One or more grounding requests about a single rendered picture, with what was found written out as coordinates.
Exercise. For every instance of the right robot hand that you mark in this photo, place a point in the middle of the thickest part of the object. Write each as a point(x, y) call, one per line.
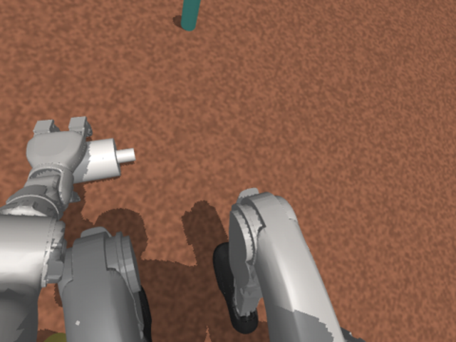
point(349, 338)

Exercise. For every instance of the left robot hand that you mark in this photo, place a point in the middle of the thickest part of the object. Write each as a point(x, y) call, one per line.
point(49, 145)

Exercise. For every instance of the left robot foot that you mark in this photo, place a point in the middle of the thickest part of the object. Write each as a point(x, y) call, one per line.
point(146, 316)

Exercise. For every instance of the left robot arm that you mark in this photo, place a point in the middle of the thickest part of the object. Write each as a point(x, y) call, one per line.
point(32, 248)

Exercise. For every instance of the right robot foot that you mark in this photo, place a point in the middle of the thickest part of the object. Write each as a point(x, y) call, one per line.
point(225, 280)

